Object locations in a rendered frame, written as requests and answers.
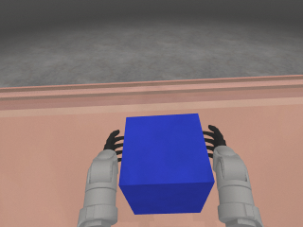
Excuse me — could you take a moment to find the right robot forearm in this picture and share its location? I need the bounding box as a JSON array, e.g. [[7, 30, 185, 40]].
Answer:
[[212, 145, 264, 227]]

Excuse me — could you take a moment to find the carton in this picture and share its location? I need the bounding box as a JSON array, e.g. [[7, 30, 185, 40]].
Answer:
[[118, 113, 215, 215]]

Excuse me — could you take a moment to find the robot left hand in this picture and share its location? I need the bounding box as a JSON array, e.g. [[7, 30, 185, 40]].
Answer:
[[103, 130, 124, 162]]

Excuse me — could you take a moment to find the left robot forearm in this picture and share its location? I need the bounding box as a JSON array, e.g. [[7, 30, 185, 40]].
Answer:
[[77, 149, 118, 227]]

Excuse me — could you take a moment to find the robot right hand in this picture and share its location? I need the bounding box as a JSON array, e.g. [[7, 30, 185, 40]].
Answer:
[[203, 125, 226, 158]]

